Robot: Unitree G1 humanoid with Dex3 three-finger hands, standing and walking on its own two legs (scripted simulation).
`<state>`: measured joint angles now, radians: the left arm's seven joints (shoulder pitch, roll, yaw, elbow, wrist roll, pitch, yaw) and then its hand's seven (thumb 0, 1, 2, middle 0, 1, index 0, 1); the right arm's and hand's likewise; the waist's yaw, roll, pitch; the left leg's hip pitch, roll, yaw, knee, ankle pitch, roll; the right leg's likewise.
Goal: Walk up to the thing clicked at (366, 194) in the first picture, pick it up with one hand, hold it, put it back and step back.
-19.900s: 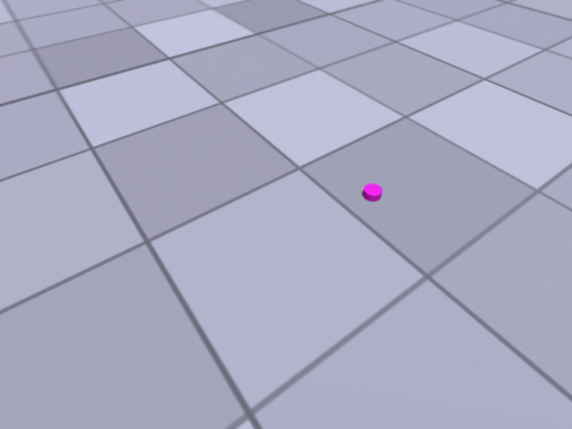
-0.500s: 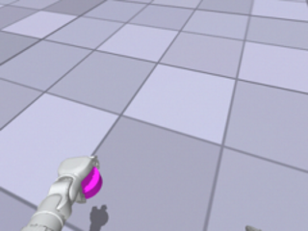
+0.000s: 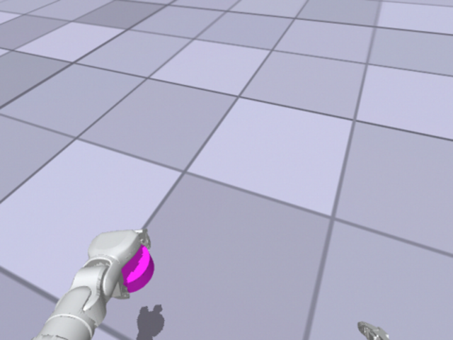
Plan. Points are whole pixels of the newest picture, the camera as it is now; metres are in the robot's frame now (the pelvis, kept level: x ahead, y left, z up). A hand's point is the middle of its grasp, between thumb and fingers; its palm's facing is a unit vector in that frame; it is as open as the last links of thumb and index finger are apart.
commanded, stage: hold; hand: left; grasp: from above
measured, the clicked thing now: (129, 266) +0.31 +0.22 -0.07
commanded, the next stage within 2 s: crouch in 0.84 s
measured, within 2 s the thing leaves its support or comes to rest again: neither
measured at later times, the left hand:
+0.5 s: hand (125, 272) +0.28 +0.22 -0.05, palm faces -0.47 -0.06 -0.88, open 11.5 cm
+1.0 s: hand (125, 270) +0.29 +0.22 -0.05, palm faces -0.47 -0.06 -0.88, open 11.5 cm
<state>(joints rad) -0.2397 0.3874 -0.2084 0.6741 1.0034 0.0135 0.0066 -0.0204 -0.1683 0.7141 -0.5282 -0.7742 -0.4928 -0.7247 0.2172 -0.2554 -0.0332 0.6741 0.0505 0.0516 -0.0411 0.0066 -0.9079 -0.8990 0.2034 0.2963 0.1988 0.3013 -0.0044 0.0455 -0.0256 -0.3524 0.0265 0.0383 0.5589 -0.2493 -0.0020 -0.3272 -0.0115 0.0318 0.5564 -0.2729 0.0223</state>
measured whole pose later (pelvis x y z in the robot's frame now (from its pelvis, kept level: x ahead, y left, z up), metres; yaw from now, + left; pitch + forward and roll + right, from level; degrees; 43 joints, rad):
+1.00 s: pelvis +0.01 +0.00 +0.01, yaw +0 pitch +1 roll +0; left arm -0.21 0.38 -0.21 0.64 1.01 0.00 -0.01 -0.02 -0.19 0.75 -0.52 -0.81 -0.48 -0.75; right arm 0.20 -0.25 -0.04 0.66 0.06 0.09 -0.05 0.01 -0.91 -0.90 0.20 0.30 0.20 0.30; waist 0.00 0.04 -0.01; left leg -0.28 0.02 0.04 0.48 -0.23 -0.01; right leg -0.26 -0.01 0.03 0.49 -0.26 0.02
